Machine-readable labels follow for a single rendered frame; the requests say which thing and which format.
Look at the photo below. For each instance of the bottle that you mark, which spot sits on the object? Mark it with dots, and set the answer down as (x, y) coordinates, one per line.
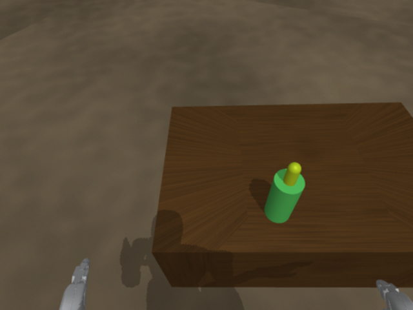
(285, 191)

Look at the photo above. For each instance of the right robot hand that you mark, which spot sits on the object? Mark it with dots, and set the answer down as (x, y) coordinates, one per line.
(394, 299)

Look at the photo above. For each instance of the left robot hand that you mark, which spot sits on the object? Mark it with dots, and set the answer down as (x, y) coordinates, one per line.
(74, 297)

